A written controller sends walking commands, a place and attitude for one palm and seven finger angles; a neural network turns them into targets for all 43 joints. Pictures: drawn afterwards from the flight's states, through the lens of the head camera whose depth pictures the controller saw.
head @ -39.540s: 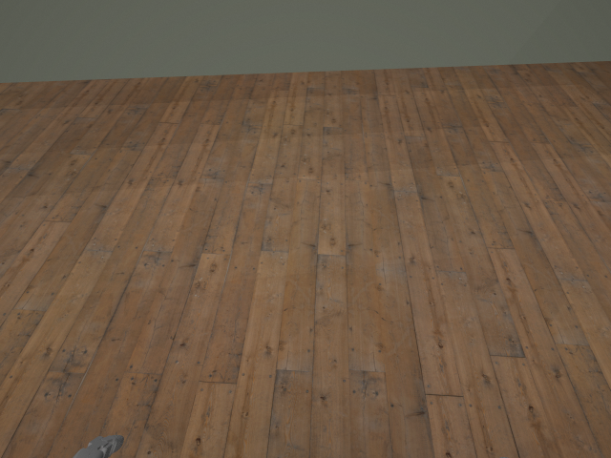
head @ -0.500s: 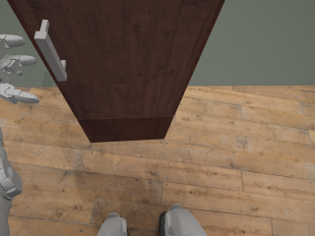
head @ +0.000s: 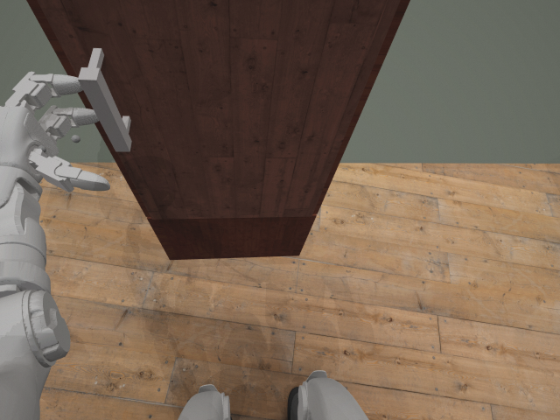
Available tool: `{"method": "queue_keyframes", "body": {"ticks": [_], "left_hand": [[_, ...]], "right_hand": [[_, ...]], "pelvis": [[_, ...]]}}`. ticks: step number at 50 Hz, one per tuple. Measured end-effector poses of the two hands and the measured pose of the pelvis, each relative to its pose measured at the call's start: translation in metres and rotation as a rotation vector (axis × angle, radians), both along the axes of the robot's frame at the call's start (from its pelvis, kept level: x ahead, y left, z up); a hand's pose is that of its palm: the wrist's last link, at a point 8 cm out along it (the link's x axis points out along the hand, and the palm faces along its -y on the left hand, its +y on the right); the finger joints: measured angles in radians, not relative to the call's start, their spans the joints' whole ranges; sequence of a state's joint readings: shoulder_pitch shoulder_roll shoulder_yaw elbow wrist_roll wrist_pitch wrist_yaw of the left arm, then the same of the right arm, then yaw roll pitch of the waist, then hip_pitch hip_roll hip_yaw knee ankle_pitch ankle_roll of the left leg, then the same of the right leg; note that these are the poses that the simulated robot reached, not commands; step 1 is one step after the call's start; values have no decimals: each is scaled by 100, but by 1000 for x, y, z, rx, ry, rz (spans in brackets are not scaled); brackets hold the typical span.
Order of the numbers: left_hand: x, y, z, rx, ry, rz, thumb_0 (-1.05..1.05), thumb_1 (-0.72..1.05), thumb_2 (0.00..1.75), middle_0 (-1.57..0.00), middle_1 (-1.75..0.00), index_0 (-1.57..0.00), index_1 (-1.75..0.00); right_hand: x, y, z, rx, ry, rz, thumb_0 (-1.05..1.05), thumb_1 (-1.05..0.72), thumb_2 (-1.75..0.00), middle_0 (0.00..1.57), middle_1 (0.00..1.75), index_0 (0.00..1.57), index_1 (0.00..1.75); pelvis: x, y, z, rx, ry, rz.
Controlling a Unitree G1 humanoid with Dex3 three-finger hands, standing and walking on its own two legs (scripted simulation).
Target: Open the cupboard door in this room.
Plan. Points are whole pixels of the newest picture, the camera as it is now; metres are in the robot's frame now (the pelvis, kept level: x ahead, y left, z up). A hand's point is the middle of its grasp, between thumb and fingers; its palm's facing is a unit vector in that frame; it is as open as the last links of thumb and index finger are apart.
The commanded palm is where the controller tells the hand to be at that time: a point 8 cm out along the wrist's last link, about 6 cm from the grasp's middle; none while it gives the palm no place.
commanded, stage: slide the fingers in behind the handle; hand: left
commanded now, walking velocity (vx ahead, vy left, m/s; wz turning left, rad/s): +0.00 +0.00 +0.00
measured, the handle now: (111, 103) +0.54 +0.22 +0.07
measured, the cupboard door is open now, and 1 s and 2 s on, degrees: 0 0 1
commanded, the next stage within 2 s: close the thumb around the handle in 0.90 s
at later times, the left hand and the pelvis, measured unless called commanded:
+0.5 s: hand (107, 138) +0.48 +0.22 +0.08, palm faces +0.00 -1.00 +0.00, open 14.0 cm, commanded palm +0.45 +0.26 +0.07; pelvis +0.00 -0.01 +0.00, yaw +0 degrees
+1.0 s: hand (106, 138) +0.48 +0.22 +0.07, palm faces -0.01 -1.00 +0.00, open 14.0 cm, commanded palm +0.46 +0.26 +0.07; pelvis +0.00 -0.01 +0.00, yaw +0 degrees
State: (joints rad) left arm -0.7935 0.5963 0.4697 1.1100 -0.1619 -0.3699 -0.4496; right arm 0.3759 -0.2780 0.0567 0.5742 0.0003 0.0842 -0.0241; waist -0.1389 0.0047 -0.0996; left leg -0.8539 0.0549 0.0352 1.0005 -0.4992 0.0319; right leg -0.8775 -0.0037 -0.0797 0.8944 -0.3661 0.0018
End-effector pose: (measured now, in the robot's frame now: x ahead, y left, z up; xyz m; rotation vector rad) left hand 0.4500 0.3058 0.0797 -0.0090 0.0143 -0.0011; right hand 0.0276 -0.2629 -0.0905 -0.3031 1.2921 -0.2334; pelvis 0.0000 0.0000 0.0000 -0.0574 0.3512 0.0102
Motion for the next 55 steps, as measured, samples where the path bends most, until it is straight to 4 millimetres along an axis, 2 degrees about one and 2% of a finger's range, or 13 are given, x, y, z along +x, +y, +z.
{"method": "queue_keyframes", "body": {"ticks": [6, 26, 44, 55], "left_hand": [[3, -8, -6, 25, 39, -10, -1, -50, 30, -30, -120, -30, -120], [5, -37, -4, 9, 19, 1, -1, -50, 30, -30, -120, -30, -120], [6, -28, -6, 21, 34, 4, -1, -50, 30, -30, -120, -30, -120], [15, -37, -7, 13, 15, -10, -1, -47, 32, -30, -121, -30, -120]], "right_hand": [[0, -2, -1, 2, -6, -4, 1, -91, -90, 21, 30, 20, 30], [-10, -5, -3, 24, 2, -26, 1, -91, -90, 21, 30, 20, 30], [-8, -8, -3, 7, -3, -14, 1, -91, -90, 21, 30, 20, 30], [-11, -3, -5, 11, 11, -20, 1, -91, -90, 21, 30, 20, 30]], "pelvis": [[-1, -2, -1, 2, 2, 3], [0, -8, 1, 15, -7, -4], [-3, -7, -1, 12, -2, 2], [0, -3, -2, 9, 10, 0]]}}
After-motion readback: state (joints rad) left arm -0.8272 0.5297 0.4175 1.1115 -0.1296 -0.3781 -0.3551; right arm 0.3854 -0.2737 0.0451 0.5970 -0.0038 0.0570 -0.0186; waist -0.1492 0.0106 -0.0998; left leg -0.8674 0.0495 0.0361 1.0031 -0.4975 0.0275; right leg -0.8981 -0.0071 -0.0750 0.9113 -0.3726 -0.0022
